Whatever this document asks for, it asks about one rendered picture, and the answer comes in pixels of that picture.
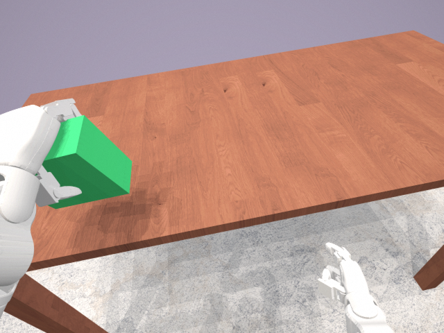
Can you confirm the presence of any sponge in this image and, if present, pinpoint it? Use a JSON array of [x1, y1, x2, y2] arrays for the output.
[[35, 115, 132, 209]]

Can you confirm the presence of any robot right hand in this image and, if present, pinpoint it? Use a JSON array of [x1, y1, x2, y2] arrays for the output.
[[318, 242, 370, 304]]

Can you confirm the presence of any right robot forearm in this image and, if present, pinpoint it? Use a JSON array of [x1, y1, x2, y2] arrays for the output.
[[344, 291, 395, 333]]

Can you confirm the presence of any robot left hand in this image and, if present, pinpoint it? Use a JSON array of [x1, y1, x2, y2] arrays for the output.
[[0, 99, 82, 207]]

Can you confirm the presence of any table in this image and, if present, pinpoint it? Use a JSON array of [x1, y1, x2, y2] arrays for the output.
[[4, 31, 444, 333]]

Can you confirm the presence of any left robot forearm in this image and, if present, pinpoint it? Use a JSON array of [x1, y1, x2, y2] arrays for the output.
[[0, 165, 40, 318]]

